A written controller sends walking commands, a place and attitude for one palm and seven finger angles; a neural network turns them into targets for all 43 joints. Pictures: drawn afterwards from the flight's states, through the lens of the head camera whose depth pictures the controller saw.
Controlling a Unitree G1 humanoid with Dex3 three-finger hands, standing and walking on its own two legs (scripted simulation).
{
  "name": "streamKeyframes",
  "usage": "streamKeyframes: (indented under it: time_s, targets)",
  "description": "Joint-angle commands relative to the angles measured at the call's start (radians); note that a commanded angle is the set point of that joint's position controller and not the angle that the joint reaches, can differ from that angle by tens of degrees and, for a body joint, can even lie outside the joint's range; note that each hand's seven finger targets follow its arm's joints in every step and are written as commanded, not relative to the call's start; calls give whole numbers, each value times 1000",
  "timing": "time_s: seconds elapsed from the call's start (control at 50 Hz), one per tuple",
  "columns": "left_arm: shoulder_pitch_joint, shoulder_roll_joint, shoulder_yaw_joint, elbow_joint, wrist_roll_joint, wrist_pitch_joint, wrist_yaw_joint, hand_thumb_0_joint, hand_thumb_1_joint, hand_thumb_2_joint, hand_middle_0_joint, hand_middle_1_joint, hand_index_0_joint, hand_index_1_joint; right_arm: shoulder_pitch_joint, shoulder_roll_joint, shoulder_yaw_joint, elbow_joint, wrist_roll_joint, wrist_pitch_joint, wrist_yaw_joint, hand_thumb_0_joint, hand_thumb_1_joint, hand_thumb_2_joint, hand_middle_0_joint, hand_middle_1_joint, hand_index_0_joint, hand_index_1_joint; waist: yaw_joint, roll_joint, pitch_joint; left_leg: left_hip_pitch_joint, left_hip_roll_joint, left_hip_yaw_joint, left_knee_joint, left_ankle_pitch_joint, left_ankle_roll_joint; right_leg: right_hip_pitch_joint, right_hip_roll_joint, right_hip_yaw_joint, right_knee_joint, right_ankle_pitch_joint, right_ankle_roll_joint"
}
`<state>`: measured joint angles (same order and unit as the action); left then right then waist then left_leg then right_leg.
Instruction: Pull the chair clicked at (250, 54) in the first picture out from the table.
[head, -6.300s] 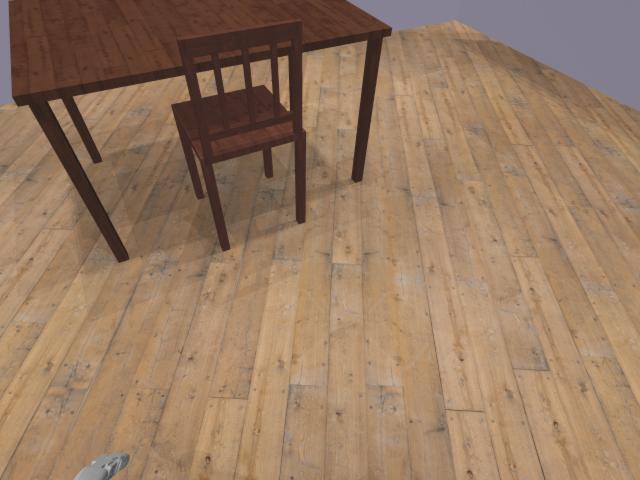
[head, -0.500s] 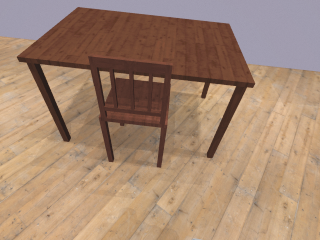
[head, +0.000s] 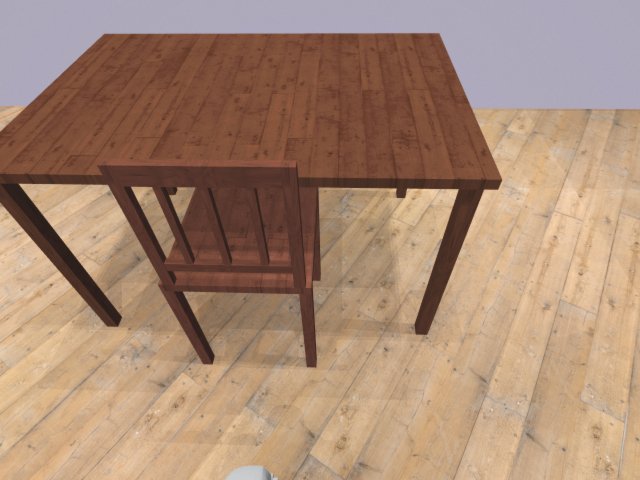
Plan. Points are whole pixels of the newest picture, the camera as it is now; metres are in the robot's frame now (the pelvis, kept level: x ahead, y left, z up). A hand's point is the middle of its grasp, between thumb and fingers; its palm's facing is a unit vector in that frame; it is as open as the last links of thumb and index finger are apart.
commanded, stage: take the last steps up to it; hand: left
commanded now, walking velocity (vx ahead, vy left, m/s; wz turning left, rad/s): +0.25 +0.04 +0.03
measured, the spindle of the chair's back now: (217, 227) +0.61 +0.24 -0.11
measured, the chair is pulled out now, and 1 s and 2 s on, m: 0.00 0.00 0.00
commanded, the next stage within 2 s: come to a stop and stand still in 0.22 s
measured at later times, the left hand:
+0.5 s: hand out of the picture +0.14 +0.22 -0.18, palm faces +0.05 -0.98 -0.17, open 7.3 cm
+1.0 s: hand (201, 474) +0.17 +0.18 -0.15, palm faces +0.05 -0.96 -0.27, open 7.3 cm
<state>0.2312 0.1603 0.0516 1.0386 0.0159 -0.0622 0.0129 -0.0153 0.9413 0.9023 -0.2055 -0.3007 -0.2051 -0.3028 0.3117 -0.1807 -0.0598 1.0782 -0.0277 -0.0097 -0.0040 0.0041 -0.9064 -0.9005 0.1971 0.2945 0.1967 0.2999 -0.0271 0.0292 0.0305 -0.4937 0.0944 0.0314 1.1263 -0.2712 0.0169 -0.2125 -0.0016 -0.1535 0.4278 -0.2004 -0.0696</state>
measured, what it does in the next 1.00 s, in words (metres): walks ahead: left foot, then right foot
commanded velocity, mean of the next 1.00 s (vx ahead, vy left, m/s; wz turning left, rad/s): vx -0.01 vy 0.03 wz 0.01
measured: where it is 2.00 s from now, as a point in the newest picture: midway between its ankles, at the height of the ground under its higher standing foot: outside the picture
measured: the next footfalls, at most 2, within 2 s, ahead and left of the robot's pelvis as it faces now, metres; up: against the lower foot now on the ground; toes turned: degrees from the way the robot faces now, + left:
left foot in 0.26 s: +0.19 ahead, +0.15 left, +0.00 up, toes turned +7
right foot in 0.70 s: +0.18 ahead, -0.10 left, +0.00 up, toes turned -6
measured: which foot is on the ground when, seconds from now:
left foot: up 0.00-0.24, down 0.26-0.72, up 0.74-1.00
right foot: down 0.00-0.28, up 0.30-0.68, down 0.70-1.00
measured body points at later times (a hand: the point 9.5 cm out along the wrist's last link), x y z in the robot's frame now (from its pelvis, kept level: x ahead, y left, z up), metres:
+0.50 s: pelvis +0.13 +0.05 +0.00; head +0.16 +0.07 +0.45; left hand +0.14 +0.28 -0.17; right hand +0.20 -0.18 -0.14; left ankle +0.15 +0.14 -0.74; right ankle +0.13 -0.07 -0.70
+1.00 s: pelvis +0.10 +0.00 +0.00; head +0.12 -0.04 +0.45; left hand +0.16 +0.23 -0.13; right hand +0.13 -0.24 -0.17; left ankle +0.05 +0.15 -0.68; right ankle +0.14 -0.09 -0.74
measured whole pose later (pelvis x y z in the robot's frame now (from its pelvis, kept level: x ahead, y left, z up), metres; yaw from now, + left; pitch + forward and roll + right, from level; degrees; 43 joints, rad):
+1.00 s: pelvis +0.10 +0.00 +0.00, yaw +0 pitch -1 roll +3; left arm 0.19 0.15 0.03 1.02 0.03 0.01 0.03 0.00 0.91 0.90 -0.21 -0.30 -0.21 -0.30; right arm 0.22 -0.20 -0.07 1.07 -0.02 0.07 -0.01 0.00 -0.91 -0.90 0.20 0.29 0.20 0.30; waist 0.01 0.03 0.05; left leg -0.33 0.01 0.00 0.92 -0.42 -0.05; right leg -0.27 -0.04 -0.08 0.47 -0.19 -0.05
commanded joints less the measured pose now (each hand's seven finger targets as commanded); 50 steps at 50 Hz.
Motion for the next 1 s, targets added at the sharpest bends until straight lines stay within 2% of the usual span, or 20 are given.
streamKeyframes:
  time_s: [0.0, 0.14, 0.18, 0.22, 0.24, 0.26, 0.28, 0.3, 0.34, 0.38, 0.52, 0.6, 0.64, 0.66, 0.68, 0.7, 0.72, 0.74, 0.82, 0.98]
  targets:
    - [84, 103, 11, -15, 2, -20, 0, 0, 900, 900, -200, -300, -200, -300, 49, 4, 2, -36, 1, 1, 16, 0, -900, -900, 200, 300, 200, 300, 1, -119, 54, -7, 28, 9, -138, 72, -29, -65, -246, 172, -292, 56, -91]
    - [152, 143, 21, 20, 9, -15, 1, 0, 900, 900, -200, -300, -200, -300, -118, -10, 10, -96, 6, -33, 25, 0, -900, -900, 200, 300, 200, 300, 60, -120, 27, 42, -7, 45, -464, 22, -21, 105, -277, 186, -195, 193, -104]
    - [155, 141, 22, 29, 6, -7, 3, 0, 900, 900, -200, -300, -200, -300, -94, -15, 11, -84, 5, -41, 21, 0, -900, -900, 200, 300, 200, 300, 45, -109, 30, 154, -27, 66, -554, 65, -16, 71, -266, 172, -137, 198, -81]
    - [148, 110, 15, 35, -1, 2, 3, 0, 900, 900, -200, -300, -200, -300, 27, -56, 7, -42, 1, -54, 9, 0, -900, -900, 200, 300, 200, 300, -10, -34, -16, 379, -36, 51, -689, 148, -3, -3, -184, 113, 62, 203, -33]
    - [168, 68, 8, 22, -8, 4, 0, 0, 900, 900, -200, -300, -200, -300, 123, -136, -11, -25, -8, -62, -2, 0, -900, -900, 200, 300, 200, 300, -36, 125, -86, 538, 131, -145, -730, 279, 64, -141, -88, 41, 282, 19, 15]
    - [164, 35, -4, 4, -10, 1, -2, 0, 900, 900, -200, -300, -200, -300, 187, -200, -22, -14, -3, -52, -10, 0, -900, -900, 200, 300, 200, 300, -43, 280, -124, 633, 308, -352, -809, 450, 167, -305, -2, 1, 528, -389, 49]
    - [131, 60, -1, -13, -2, 6, 4, 0, 900, 900, -200, -300, -200, -300, 172, -199, -17, -20, 4, -38, -16, 0, -900, -900, 200, 300, 200, 300, -37, 174, -80, 560, 337, -358, -821, 410, 216, -330, -29, 76, 646, -430, 35]
    - [107, 50, 0, 0, 2, 13, 7, 0, 900, 900, -200, -300, -200, -300, 119, -142, -4, -23, 2, -44, -25, 0, -900, -900, 200, 300, 200, 300, -27, 161, -42, 494, 293, -303, -848, 433, 201, -347, -60, 104, 698, -365, 41]
    - [110, 31, -5, 35, -5, 23, 8, 0, 900, 900, -200, -300, -200, -300, -9, -62, 27, -43, 7, -49, -35, 0, -900, -900, 200, 300, 200, 300, 26, 74, 1, 363, 231, -156, -837, 668, 165, -255, -101, 153, 631, -259, 66]
    - [168, 2, -15, 60, -10, 45, 15, 0, 900, 900, -200, -300, -200, -300, -73, -54, 32, -57, 10, -51, -44, 0, -900, -900, 200, 300, 200, 300, 62, 29, -22, 317, 194, -51, -820, 849, 135, -142, -92, 148, 510, -189, 93]
    - [111, 65, 1, 13, 4, 105, 24, 0, 900, 900, -200, -300, -200, -300, -76, -128, -5, -44, 11, 3, -54, 0, -900, -900, 200, 300, 200, 300, 30, 123, -34, 360, 231, -67, -788, 764, 148, -134, -61, 116, 388, -202, 96]
    - [90, 66, 7, -17, 4, 103, 25, 0, 900, 900, -200, -300, -200, -300, -92, -140, -21, -50, 3, 17, -49, 0, -900, -900, 200, 300, 200, 300, 36, 130, -24, 348, 219, -76, -752, 673, 136, -100, -53, 116, 271, -169, 79]
    - [115, 74, 6, -13, 5, 89, 26, 0, 900, 900, -200, -300, -200, -300, -88, -134, -23, -48, 8, 22, -41, 0, -900, -900, 200, 300, 200, 300, 51, 105, -55, 339, 163, -49, -685, 542, 86, -9, -50, 100, 80, 5, 82]
    - [122, 97, 7, -14, 8, 77, 29, 0, 900, 900, -200, -300, -200, -300, -76, -110, -22, -48, 14, 23, -36, 0, -900, -900, 200, 300, 200, 300, 51, 39, -76, 328, 106, -19, -622, 414, 41, 37, -79, 139, -24, 162, 78]
    - [108, 155, 11, -16, 13, 62, 35, 0, 900, 900, -200, -300, -200, -300, -55, -60, -15, -53, 23, 22, -29, 0, -900, -900, 200, 300, 200, 300, 35, -128, -90, 236, 14, 38, -531, 183, -15, 100, -203, 299, -38, 439, 33]
    - [91, 197, 14, -18, 9, 53, 34, 0, 900, 900, -200, -300, -200, -300, -60, -25, -6, -69, 26, 30, -24, 0, -900, -900, 200, 300, 200, 300, 31, -224, -72, 176, -65, 67, -469, -175, -47, 90, -338, 371, -45, 690, -54]
    - [92, 199, 9, -24, 7, 52, 32, 0, 900, 900, -200, -300, -200, -300, -71, -30, -9, -67, 25, 42, -25, 0, -900, -900, 200, 300, 200, 300, 47, -167, -89, 193, -71, 20, -363, -286, -48, 65, -378, 362, -64, 723, -116]
    - [73, 199, 15, -24, 6, 51, 36, 0, 900, 900, -200, -300, -200, -300, -76, -30, -10, -65, 22, 56, -27, 0, -900, -900, 200, 300, 200, 300, 45, -218, -98, 172, -63, -23, -278, -310, -47, 52, -365, 378, -72, 683, -129]
    - [5, 178, 16, -47, 4, 56, 39, 0, 900, 900, -200, -300, -200, -300, -57, -52, -13, -38, 19, 65, -18, 0, -900, -900, 200, 300, 200, 300, 34, -148, -33, 94, -63, -55, -121, -189, -61, 44, -312, 307, -79, 520, -119]
    - [52, 196, 36, -55, 12, 59, 34, 0, 900, 900, -200, -300, -200, -300, -74, -60, -10, -68, 14, 57, -3, 0, -900, -900, 200, 300, 200, 300, 83, -185, -28, 104, -62, -37, -295, -163, -66, 73, -308, 361, -175, 70, -108]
